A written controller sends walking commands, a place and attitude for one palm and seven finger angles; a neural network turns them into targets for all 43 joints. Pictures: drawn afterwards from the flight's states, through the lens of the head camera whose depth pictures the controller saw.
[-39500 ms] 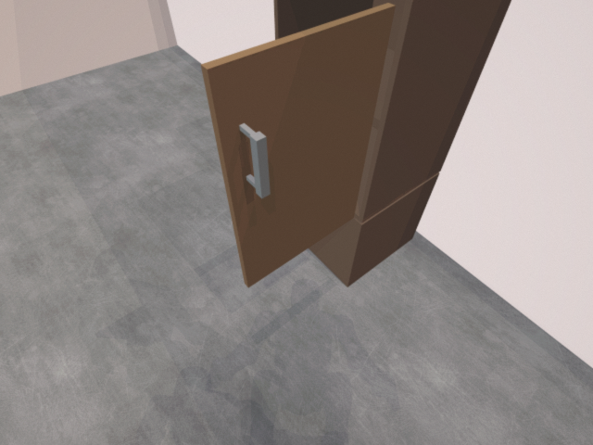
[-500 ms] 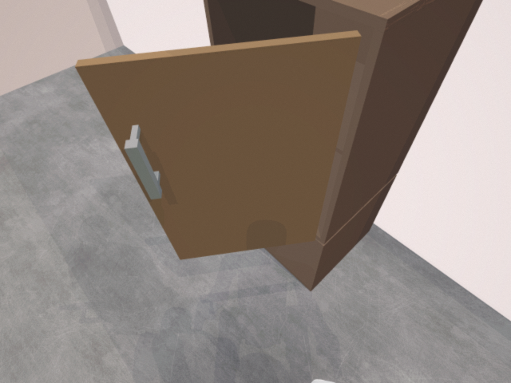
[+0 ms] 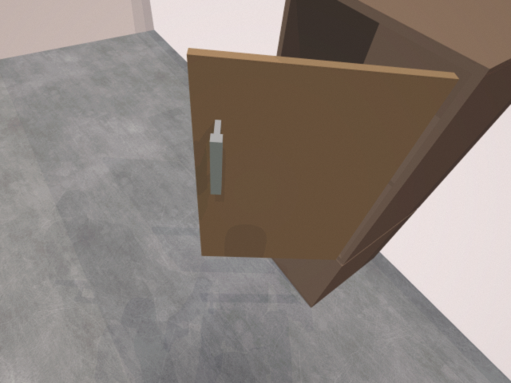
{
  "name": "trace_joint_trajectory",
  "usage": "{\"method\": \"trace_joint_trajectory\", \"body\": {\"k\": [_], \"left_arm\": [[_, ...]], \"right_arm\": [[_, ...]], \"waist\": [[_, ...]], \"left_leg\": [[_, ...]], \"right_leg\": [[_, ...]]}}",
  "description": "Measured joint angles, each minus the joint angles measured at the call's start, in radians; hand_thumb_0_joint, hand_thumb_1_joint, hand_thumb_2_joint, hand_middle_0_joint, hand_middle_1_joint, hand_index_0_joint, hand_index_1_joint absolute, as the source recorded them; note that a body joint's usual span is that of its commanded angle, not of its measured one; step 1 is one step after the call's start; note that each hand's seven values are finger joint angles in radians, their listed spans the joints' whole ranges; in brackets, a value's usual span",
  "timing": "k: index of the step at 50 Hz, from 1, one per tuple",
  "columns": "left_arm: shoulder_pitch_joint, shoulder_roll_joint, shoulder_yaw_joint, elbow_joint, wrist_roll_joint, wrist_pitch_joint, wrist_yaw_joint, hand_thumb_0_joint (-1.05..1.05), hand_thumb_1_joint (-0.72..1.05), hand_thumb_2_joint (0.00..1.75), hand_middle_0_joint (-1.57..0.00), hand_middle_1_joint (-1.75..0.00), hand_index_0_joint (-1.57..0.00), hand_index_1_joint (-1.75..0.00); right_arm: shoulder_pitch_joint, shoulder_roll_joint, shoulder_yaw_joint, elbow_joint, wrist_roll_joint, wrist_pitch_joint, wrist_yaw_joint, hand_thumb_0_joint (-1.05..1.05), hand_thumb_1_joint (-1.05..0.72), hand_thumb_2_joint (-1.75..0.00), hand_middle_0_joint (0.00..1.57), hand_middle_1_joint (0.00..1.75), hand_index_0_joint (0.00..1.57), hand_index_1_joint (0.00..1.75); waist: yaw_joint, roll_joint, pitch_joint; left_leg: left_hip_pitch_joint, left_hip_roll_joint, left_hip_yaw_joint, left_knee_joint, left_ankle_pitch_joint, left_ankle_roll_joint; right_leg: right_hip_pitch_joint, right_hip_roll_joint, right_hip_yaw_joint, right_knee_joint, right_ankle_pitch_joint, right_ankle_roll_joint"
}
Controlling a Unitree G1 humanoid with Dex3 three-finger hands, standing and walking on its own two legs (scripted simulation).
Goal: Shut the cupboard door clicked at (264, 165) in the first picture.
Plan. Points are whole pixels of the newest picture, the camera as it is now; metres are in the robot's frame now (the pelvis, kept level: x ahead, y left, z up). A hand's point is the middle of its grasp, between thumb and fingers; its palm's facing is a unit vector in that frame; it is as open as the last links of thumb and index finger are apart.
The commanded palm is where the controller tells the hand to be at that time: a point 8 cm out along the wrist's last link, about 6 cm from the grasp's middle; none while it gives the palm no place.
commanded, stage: come to a stop and stand still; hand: left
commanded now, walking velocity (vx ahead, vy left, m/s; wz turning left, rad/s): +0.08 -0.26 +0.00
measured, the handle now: (216, 158) +0.45 +0.12 +0.08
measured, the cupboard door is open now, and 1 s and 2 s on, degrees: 55 55 55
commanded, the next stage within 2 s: look again from close up in 0.98 s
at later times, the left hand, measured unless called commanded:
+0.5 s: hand out of the picture +0.06 +0.13 -0.16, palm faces -0.06 -0.98 -0.21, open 7.3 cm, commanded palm none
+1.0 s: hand out of the picture -0.06 +0.08 -0.17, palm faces +0.04 -0.99 -0.17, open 7.3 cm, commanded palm none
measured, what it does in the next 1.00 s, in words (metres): steps on the spot: right foot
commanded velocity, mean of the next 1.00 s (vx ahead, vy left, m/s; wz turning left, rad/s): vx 0.01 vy -0.04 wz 0.00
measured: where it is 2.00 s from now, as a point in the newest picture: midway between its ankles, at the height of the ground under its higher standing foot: outside the picture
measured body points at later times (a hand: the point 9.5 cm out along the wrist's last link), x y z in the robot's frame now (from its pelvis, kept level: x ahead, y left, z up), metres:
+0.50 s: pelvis -0.04 -0.05 +0.01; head -0.02 -0.05 +0.45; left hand +0.06 +0.18 -0.14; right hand -0.10 -0.29 -0.15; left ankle -0.02 +0.10 -0.72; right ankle -0.07 -0.16 -0.73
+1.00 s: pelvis -0.03 -0.08 +0.01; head -0.02 -0.07 +0.46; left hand -0.06 +0.14 -0.15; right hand -0.03 -0.30 -0.15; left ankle -0.04 +0.07 -0.73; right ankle -0.07 -0.16 -0.73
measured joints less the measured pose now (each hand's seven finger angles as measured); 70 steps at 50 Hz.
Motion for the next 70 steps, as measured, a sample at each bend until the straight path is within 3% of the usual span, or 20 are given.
{"method": "trace_joint_trajectory", "body": {"k": [5, 10, 17, 21, 22, 25, 28, 32, 38, 54, 57, 60, 70], "left_arm": [[0.020, 0.003, 0.008, 0.014, -0.003, 0.007, -0.021, 0.01, 0.92, 0.90, -0.20, -0.30, -0.20, -0.30], [0.020, -0.008, 0.010, 0.018, 0.000, 0.020, -0.032, 0.01, 0.91, 0.90, -0.20, -0.30, -0.20, -0.30], [-0.045, -0.027, -0.004, 0.008, -0.004, 0.016, -0.038, 0.01, 0.92, 0.90, -0.20, -0.30, -0.20, -0.30], [-0.079, -0.038, -0.013, -0.006, -0.009, -0.014, -0.036, 0.01, 0.91, 0.90, -0.20, -0.30, -0.20, -0.30], [-0.082, -0.040, -0.013, -0.005, -0.008, -0.026, -0.031, 0.01, 0.91, 0.90, -0.20, -0.30, -0.20, -0.30], [-0.084, -0.077, -0.031, 0.014, -0.002, -0.032, -0.023, 0.01, 0.91, 0.90, -0.20, -0.30, -0.20, -0.30], [-0.073, -0.101, -0.040, 0.024, -0.006, -0.044, -0.015, 0.01, 0.92, 0.90, -0.20, -0.30, -0.20, -0.30], [-0.065, -0.104, -0.043, 0.045, -0.016, -0.059, -0.006, 0.00, 0.93, 0.90, -0.20, -0.30, -0.20, -0.30], [-0.037, -0.078, -0.039, 0.077, -0.021, -0.060, 0.003, -0.01, 0.96, 0.90, -0.20, -0.30, -0.20, -0.30], [0.102, -0.134, -0.063, 0.152, -0.015, -0.062, -0.004, 0.01, 0.92, 0.90, -0.20, -0.30, -0.20, -0.30], [0.113, -0.158, -0.070, 0.137, -0.004, -0.098, 0.016, 0.01, 0.91, 0.90, -0.20, -0.30, -0.20, -0.30], [0.130, -0.166, -0.077, 0.114, -0.006, -0.108, 0.020, 0.01, 0.91, 0.90, -0.20, -0.30, -0.20, -0.30], [0.091, -0.108, -0.071, 0.062, -0.001, -0.075, 0.011, 0.01, 0.91, 0.90, -0.20, -0.30, -0.20, -0.30]], "right_arm": [[0.057, 0.029, 0.012, 0.020, -0.002, -0.003, -0.028, 0.00, -0.91, -0.89, 0.20, 0.30, 0.20, 0.30], [0.104, 0.014, 0.000, 0.038, -0.003, -0.012, -0.039, 0.00, -0.92, -0.89, 0.21, 0.30, 0.21, 0.30], [0.174, -0.015, -0.022, 0.081, -0.007, -0.009, -0.040, 0.00, -0.90, -0.89, 0.20, 0.30, 0.20, 0.30], [0.215, -0.026, -0.029, 0.114, 0.002, 0.001, -0.031, 0.00, -0.90, -0.89, 0.20, 0.30, 0.20, 0.30], [0.222, -0.026, -0.029, 0.124, 0.007, 0.005, -0.027, 0.00, -0.90, -0.89, 0.20, 0.30, 0.20, 0.30], [0.220, -0.040, -0.031, 0.144, 0.007, 0.028, -0.018, 0.00, -0.90, -0.89, 0.20, 0.29, 0.20, 0.30], [0.215, -0.031, -0.025, 0.148, 0.003, 0.026, -0.013, 0.01, -0.90, -0.89, 0.20, 0.29, 0.20, 0.30], [0.198, -0.006, -0.012, 0.160, 0.007, 0.000, -0.014, 0.00, -0.90, -0.89, 0.20, 0.29, 0.20, 0.30], [0.150, 0.048, 0.011, 0.177, 0.012, -0.021, -0.019, 0.00, -0.90, -0.89, 0.20, 0.29, 0.20, 0.30], [0.117, 0.016, 0.011, 0.184, 0.017, -0.015, -0.026, 0.00, -0.91, -0.89, 0.20, 0.29, 0.20, 0.30], [0.110, 0.003, 0.011, 0.149, 0.020, -0.019, -0.019, 0.00, -0.91, -0.89, 0.20, 0.29, 0.20, 0.30], [0.109, -0.002, 0.005, 0.106, 0.022, -0.037, -0.022, 0.00, -0.91, -0.89, 0.20, 0.29, 0.20, 0.30], [0.139, 0.002, 0.010, 0.082, 0.014, -0.032, -0.016, 0.01, -0.94, -0.89, 0.20, 0.29, 0.20, 0.30]], "waist": [[-0.010, 0.003, -0.006], [-0.034, 0.014, -0.003], [-0.081, 0.045, 0.015], [-0.091, 0.048, 0.004], [-0.088, 0.041, -0.003], [-0.099, 0.087, -0.013], [-0.096, 0.095, -0.022], [-0.089, 0.101, -0.024], [-0.052, 0.055, -0.019], [-0.027, 0.052, -0.007], [-0.021, 0.073, 0.004], [-0.036, 0.084, 0.003], [-0.031, 0.058, -0.064]], "left_leg": [[0.034, 0.012, 0.009, -0.093, 0.058, 0.010], [0.035, 0.025, 0.026, -0.146, 0.096, 0.011], [0.020, 0.055, 0.021, -0.152, 0.121, -0.014], [-0.010, 0.050, 0.014, -0.097, 0.106, -0.045], [-0.022, 0.044, 0.017, -0.071, 0.095, -0.054], [-0.039, 0.051, -0.007, 0.001, -0.027, -0.042], [-0.040, 0.040, 0.009, 0.046, -0.035, -0.035], [0.020, 0.044, 0.005, -0.061, 0.073, -0.032], [0.068, 0.036, 0.014, -0.138, 0.095, -0.050], [0.106, 0.043, 0.015, -0.200, 0.122, -0.057], [0.037, 0.051, 0.019, -0.084, 0.083, -0.037], [0.029, 0.036, 0.026, -0.077, 0.076, -0.020], [0.023, -0.017, 0.038, -0.057, 0.079, 0.018]], "right_leg": [[-0.022, 0.069, 0.035, 0.210, 0.037, 0.003], [-0.006, 0.072, 0.036, 0.244, 0.054, 0.010], [0.091, 0.047, 0.003, -0.007, 0.007, -0.004], [0.207, 0.037, -0.007, -0.288, 0.161, -0.025], [0.230, 0.032, 0.001, -0.332, 0.134, -0.032], [0.237, 0.058, -0.018, -0.328, 0.145, -0.049], [0.250, 0.066, -0.028, -0.349, 0.170, -0.062], [0.243, 0.090, -0.050, -0.323, 0.153, -0.071], [0.268, 0.083, -0.044, -0.356, 0.168, -0.081], [0.308, 0.092, -0.043, -0.423, 0.197, -0.088], [0.279, 0.102, -0.038, -0.407, 0.204, -0.078], [0.248, 0.095, -0.031, -0.345, 0.180, -0.071], [0.228, 0.041, -0.024, -0.284, 0.161, -0.034]]}}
